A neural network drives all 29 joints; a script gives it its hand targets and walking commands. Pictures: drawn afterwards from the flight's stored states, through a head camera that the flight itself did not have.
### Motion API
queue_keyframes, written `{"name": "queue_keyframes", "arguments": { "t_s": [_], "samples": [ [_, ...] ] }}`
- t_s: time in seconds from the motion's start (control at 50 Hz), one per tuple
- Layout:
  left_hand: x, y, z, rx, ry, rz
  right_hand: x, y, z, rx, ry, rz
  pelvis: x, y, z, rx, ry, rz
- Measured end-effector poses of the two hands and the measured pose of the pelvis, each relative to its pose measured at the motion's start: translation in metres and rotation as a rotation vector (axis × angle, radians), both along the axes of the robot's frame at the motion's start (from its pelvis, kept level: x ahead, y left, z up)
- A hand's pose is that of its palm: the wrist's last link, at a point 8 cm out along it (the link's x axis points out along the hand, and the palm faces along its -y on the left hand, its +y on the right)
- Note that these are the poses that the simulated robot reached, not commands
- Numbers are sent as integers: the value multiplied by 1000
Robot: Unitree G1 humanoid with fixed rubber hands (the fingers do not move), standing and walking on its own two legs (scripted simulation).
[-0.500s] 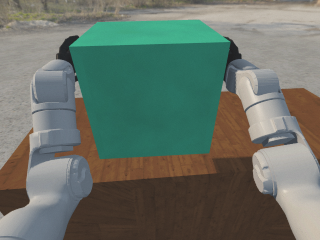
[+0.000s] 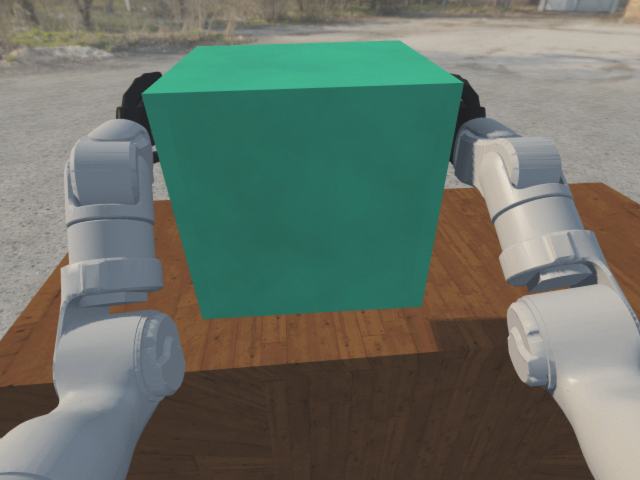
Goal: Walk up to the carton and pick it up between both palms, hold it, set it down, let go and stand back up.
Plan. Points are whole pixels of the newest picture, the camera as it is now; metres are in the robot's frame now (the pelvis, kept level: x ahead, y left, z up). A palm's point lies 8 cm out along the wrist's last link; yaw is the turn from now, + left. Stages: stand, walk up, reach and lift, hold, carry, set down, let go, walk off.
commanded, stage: hold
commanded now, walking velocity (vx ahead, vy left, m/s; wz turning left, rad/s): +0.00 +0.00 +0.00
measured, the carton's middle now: (306, 172) +0.40 +0.00 +0.27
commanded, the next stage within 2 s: none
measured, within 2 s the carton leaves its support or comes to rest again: neither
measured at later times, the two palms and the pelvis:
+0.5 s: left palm (127, 134) +0.35 +0.18 +0.34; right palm (462, 135) +0.35 -0.18 +0.34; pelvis -0.01 +0.00 +0.00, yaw +0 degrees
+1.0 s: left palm (137, 137) +0.35 +0.18 +0.34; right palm (469, 140) +0.35 -0.18 +0.33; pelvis -0.01 +0.00 +0.00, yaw +0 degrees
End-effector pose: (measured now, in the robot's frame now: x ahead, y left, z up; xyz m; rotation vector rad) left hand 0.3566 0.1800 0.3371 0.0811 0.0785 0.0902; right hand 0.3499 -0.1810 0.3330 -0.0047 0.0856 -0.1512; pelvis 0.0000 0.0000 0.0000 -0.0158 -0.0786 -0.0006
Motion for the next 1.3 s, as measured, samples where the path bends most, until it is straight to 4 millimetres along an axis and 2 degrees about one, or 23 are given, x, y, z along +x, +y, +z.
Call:
{"name": "queue_keyframes", "arguments": {
  "t_s": [0.28, 0.46, 0.62, 0.86, 1.16, 1.3],
  "samples": [
    [-3, -8, -1, -3, 10, 5, -2, -8, -5, 8, 9, 1, -4, -5, 0, 1, 1, -1],
    [-7, 2, 7, -10, -11, 17, -2, 2, 1, 5, -11, 13, -7, -4, 0, 2, 6, 2],
    [-5, 9, 4, -5, 7, 16, 0, 9, 2, 0, 8, 13, -7, -2, 0, 0, 6, 9],
    [-6, -4, 0, -8, 1, -2, -8, -4, -1, 2, 2, -4, -6, -2, 0, 0, -4, -3],
    [-4, 5, 10, -14, -6, 28, 4, 5, 3, 15, -5, 22, -7, -4, 0, 1, 15, 6],
    [-1, 8, 4, -5, -1, 17, 5, 8, 2, -1, 2, 16, -2, -4, 0, -1, 6, 11]
  ]
}}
